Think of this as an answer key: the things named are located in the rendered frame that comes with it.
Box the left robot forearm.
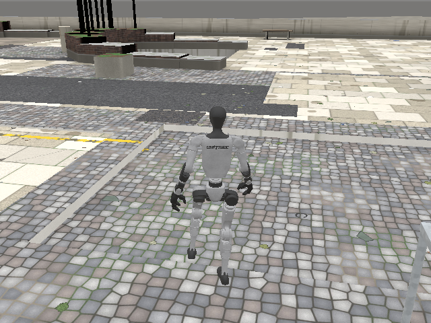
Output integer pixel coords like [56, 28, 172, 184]
[173, 162, 190, 195]

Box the right robot foot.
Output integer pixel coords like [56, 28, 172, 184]
[217, 266, 229, 285]

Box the right robot hand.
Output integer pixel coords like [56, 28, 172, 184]
[237, 182, 253, 195]

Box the right robot forearm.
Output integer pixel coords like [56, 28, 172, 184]
[241, 162, 252, 185]

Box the left robot hand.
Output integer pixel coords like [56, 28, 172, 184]
[170, 192, 186, 212]

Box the robot right thigh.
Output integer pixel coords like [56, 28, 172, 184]
[220, 189, 238, 241]

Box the robot right upper arm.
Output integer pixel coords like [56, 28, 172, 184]
[231, 136, 248, 172]

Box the robot left upper arm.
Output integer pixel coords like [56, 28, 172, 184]
[184, 135, 203, 174]

